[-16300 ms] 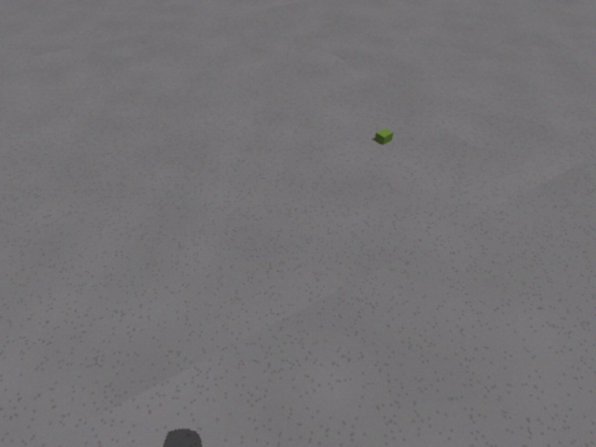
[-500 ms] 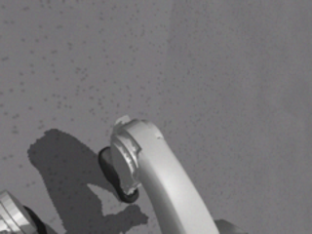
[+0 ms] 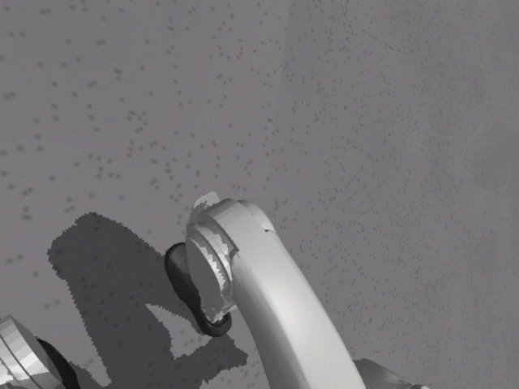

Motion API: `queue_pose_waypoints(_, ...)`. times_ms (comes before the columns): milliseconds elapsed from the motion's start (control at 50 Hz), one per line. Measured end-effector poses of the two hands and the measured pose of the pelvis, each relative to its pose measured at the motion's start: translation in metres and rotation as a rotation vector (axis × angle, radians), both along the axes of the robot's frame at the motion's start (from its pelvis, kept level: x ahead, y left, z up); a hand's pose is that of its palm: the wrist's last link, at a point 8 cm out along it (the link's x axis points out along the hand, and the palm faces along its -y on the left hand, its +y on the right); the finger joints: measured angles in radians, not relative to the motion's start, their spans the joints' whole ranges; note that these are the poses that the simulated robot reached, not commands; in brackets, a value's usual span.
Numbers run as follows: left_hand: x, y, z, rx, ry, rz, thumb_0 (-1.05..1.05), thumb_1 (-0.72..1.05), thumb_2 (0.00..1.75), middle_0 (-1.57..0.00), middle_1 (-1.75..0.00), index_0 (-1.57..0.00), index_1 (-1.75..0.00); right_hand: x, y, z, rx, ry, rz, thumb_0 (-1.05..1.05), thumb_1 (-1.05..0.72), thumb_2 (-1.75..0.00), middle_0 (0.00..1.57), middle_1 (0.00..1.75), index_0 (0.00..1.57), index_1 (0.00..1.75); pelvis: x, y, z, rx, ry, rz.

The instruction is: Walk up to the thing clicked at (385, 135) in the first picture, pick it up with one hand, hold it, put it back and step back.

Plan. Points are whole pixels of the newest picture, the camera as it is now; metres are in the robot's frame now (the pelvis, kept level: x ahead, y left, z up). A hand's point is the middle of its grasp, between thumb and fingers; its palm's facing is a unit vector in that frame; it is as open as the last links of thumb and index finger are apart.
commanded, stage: close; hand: left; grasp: from above
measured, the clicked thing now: out of the picture +0.45 +0.37 -0.31
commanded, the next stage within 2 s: settle in 1.46 s
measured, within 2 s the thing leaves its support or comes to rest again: leaves its support in 2.00 s
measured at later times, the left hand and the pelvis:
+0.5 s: hand out of the picture +0.44 +0.35 -0.28, palm faces -0.01 -0.45 -0.89, open 10.6 cm; pelvis +0.00 +0.00 +0.00, yaw +0 degrees
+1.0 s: hand out of the picture +0.44 +0.35 -0.28, palm faces -0.01 -0.45 -0.89, open 9.7 cm; pelvis +0.00 +0.00 +0.00, yaw +0 degrees
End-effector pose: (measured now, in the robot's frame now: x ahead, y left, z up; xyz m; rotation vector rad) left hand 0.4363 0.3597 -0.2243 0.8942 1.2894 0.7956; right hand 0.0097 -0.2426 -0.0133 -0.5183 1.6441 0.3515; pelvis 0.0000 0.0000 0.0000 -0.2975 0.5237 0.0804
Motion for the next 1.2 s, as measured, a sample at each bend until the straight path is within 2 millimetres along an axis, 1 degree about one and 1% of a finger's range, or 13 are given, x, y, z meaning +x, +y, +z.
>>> queue_pose_waypoints(140, -0.0001, -0.0006, 0.0011, -0.017, -0.004, -0.001, 0.0, -0.15, 0.96, -0.4, -0.79, -0.36, -0.84, -0.0022, 0.0012, 0.002, -0.008, -0.004, -0.002, -0.01, -0.89, -0.89, 0.2, 0.3, 0.2, 0.3, -0.0009, 0.0007, 0.0008, -0.002, -0.001, 0.002)
queue_pose_waypoints(360, -0.0003, -0.0009, 0.006, 0.002, 0.009, -0.023, 0.0, -0.12, 0.94, -0.44, -0.74, -0.39, -0.8, -0.008, 0.0015, 0.0039, -0.007, 0.004, -0.016, -0.01, -0.89, -0.89, 0.2, 0.3, 0.2, 0.3, -0.0009, 0.0004, 0.0027, -0.001, -0.003, 0.003)
queue_pose_waypoints(500, 0.0, -0.0045, 0.0048, -0.004, 0.005, -0.013, 0.0, -0.06, 0.93, -0.48, -0.72, -0.43, -0.77, -0.0081, 0.0004, 0.0057, -0.007, 0.004, -0.009, -0.01, -0.89, -0.89, 0.2, 0.3, 0.2, 0.3, -0.0014, 0.0007, 0.0037, -0.002, -0.004, 0.004)
queue_pose_waypoints(780, 0.0004, -0.0034, 0.0038, 0.002, 0.007, -0.017, 0.0, 0.01, 0.89, -0.53, -0.68, -0.49, -0.74, -0.0067, 0.0006, 0.0055, 0.001, 0.012, 0.0, -0.01, -0.89, -0.89, 0.2, 0.3, 0.2, 0.3, -0.0006, 0.0003, 0.0037, 0.0, -0.001, 0.005)
queue_pose_waypoints(1040, -0.0004, -0.0045, 0.0042, 0.004, 0.004, -0.017, 0.0, 0.03, 0.86, -0.53, -0.65, -0.55, -0.73, -0.003, -0.0013, 0.0035, 0.005, 0.0, 0.011, -0.01, -0.89, -0.89, 0.2, 0.3, 0.2, 0.3, -0.0012, -0.0004, 0.0034, 0.001, -0.003, 0.003)
queue_pose_waypoints(1200, -0.0015, -0.0049, 0.0049, -0.003, 0.004, -0.02, -0.01, 0.05, 0.85, -0.54, -0.64, -0.55, -0.72, -0.0048, 0.0011, 0.0042, 0.004, -0.002, 0.01, -0.01, -0.89, -0.89, 0.2, 0.3, 0.2, 0.3, -0.0021, 0.0004, 0.0036, -0.001, -0.008, 0.004)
